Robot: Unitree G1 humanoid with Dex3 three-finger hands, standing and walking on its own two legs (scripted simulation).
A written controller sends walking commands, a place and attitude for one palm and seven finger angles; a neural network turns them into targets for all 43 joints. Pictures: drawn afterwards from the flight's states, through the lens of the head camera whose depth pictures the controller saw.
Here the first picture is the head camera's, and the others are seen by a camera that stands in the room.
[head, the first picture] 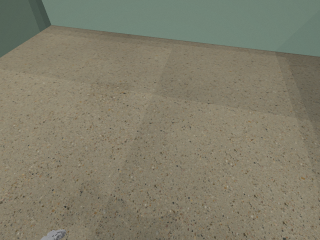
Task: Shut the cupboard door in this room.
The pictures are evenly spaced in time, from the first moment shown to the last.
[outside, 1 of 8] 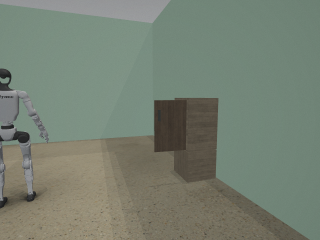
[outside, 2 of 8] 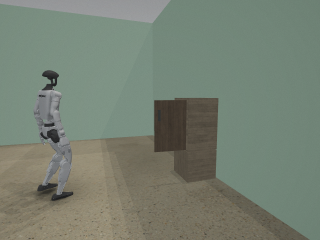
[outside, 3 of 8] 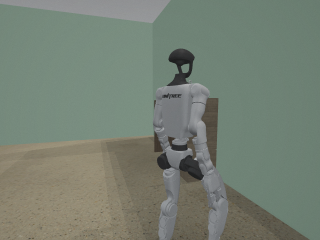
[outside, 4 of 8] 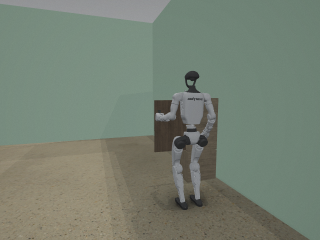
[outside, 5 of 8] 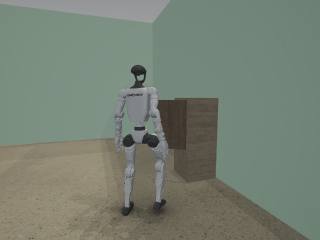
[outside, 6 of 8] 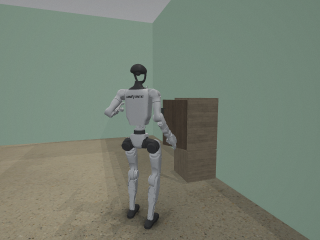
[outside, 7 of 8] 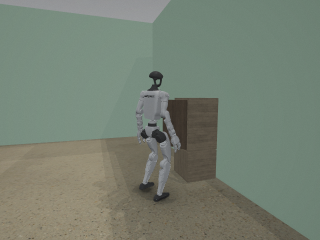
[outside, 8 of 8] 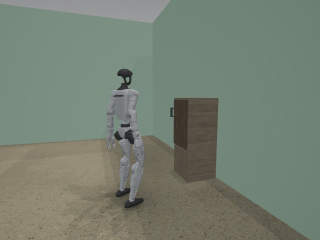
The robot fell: no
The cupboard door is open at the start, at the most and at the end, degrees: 85 85 0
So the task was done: yes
